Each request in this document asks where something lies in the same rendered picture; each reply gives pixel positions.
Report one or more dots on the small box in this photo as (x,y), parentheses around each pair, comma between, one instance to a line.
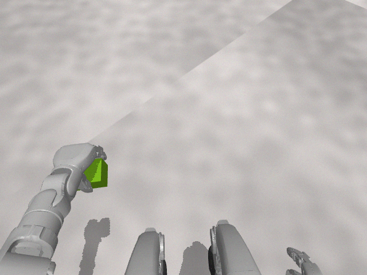
(97,173)

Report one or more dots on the right robot hand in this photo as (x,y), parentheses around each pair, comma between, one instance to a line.
(304,262)

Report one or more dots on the left robot hand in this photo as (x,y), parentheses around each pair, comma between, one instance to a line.
(81,156)

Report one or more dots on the left robot arm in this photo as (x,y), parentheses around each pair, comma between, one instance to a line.
(30,246)

